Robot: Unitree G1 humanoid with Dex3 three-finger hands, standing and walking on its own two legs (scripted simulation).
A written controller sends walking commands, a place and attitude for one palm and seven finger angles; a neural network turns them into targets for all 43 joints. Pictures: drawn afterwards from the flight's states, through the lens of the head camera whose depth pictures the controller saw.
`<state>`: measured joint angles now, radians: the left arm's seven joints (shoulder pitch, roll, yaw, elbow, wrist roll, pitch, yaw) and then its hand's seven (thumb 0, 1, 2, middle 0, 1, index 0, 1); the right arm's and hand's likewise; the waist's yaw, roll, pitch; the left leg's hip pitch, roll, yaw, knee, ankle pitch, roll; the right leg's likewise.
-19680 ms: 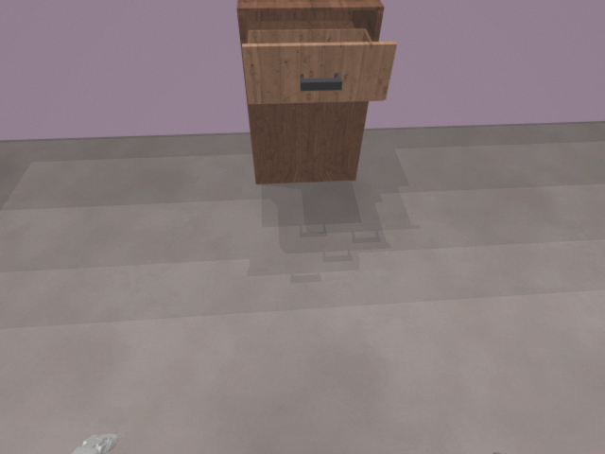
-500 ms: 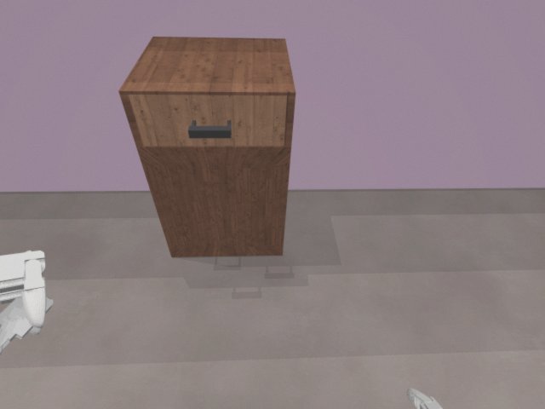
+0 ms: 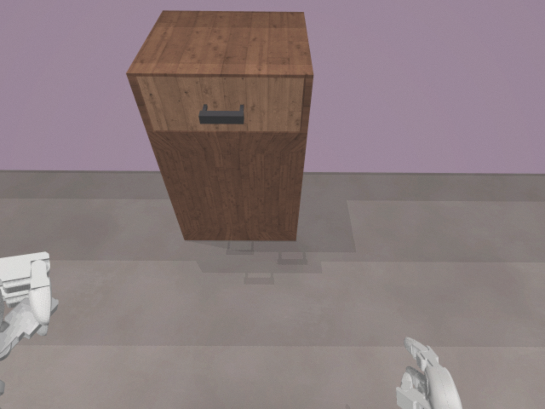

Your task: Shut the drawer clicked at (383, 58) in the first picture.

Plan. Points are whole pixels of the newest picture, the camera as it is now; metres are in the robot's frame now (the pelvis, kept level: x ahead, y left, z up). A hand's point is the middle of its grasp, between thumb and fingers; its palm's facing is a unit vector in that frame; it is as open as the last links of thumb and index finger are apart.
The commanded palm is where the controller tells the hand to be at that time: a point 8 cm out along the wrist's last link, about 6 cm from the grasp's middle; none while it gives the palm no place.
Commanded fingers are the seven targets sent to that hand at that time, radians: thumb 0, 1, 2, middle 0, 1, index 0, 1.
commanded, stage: stop stepping back and stand still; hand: left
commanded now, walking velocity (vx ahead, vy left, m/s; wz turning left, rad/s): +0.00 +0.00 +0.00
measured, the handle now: (222, 112) +0.86 +0.20 -0.07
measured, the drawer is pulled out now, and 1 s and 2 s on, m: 0.00 0.00 0.00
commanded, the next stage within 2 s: let the arm hang, fingers relaxed in 0.08 s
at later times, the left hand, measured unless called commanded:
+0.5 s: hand out of the picture +0.04 +0.21 -0.18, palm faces +0.00 -0.98 -0.22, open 3.2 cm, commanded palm none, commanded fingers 0.00 0.90 0.90 -0.72 -0.86 -0.72 -0.86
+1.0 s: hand out of the picture -0.02 +0.19 -0.17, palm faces +0.04 -0.98 -0.19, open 7.1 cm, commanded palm none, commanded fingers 0.00 0.90 0.90 -0.20 -0.30 -0.20 -0.30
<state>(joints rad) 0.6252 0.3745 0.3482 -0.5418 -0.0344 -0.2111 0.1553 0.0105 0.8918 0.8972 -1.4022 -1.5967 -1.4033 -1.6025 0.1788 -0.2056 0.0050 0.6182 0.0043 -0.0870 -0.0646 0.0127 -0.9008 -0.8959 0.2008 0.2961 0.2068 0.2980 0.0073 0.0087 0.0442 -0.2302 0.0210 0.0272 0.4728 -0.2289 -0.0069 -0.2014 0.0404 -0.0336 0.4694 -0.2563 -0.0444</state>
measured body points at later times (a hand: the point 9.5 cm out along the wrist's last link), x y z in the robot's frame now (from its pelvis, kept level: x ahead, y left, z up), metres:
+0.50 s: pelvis -0.01 +0.02 +0.00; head +0.02 +0.04 +0.44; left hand +0.04 +0.26 -0.16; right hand +0.06 -0.23 -0.14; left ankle +0.01 +0.12 -0.74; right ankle +0.00 -0.09 -0.74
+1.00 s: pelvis -0.01 +0.03 +0.00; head +0.01 +0.02 +0.45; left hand -0.03 +0.24 -0.15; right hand -0.03 -0.18 -0.16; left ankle +0.01 +0.12 -0.74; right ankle +0.00 -0.09 -0.74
